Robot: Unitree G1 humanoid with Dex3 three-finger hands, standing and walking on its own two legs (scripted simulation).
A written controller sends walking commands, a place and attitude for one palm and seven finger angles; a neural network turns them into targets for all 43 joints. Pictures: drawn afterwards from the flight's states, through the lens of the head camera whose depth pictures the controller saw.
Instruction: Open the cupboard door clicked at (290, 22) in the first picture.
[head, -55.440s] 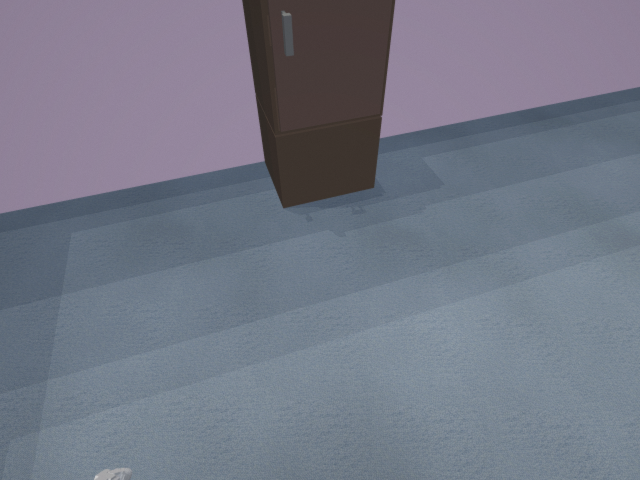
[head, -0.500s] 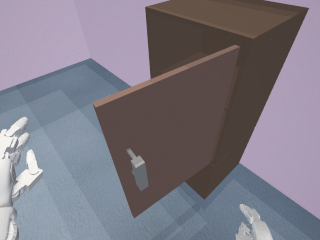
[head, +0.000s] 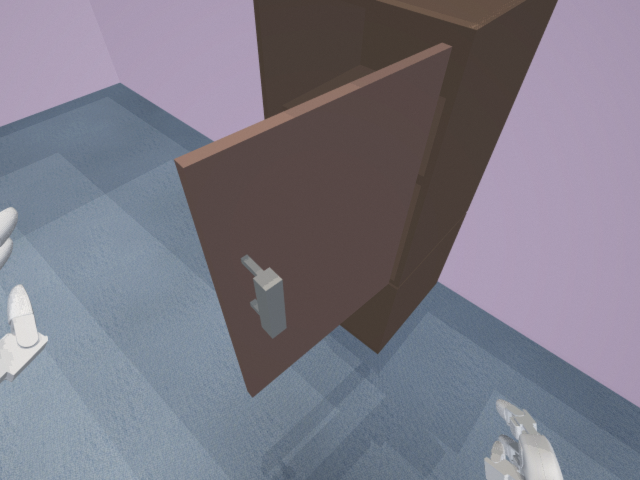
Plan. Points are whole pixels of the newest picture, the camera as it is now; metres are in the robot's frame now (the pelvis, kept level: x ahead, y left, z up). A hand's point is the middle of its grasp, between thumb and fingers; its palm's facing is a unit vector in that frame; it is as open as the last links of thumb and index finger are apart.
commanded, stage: step back with the hand held close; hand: left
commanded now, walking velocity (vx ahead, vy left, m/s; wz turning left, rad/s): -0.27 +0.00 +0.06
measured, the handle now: (261, 295) +0.35 +0.10 +0.03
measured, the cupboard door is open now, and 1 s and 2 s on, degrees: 84 84 84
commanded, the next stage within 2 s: stop stepping back and stand still in 0.76 s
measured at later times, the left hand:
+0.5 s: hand (1, 400) +0.15 +0.26 +0.17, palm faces +0.47 -0.77 -0.43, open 7.4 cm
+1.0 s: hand out of the picture +0.02 +0.24 +0.16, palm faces +0.37 -0.79 -0.49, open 7.4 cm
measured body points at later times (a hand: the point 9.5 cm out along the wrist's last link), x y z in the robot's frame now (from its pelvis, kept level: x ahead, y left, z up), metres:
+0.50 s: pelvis -0.06 -0.01 -0.01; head -0.04 +0.01 +0.44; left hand +0.12 +0.30 +0.19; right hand +0.10 -0.24 -0.09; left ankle +0.00 +0.08 -0.72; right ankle -0.01 -0.12 -0.73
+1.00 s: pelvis -0.20 -0.01 +0.00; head -0.16 +0.00 +0.45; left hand -0.01 +0.28 +0.19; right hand -0.01 -0.22 -0.08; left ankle -0.07 +0.11 -0.72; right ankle -0.25 -0.12 -0.74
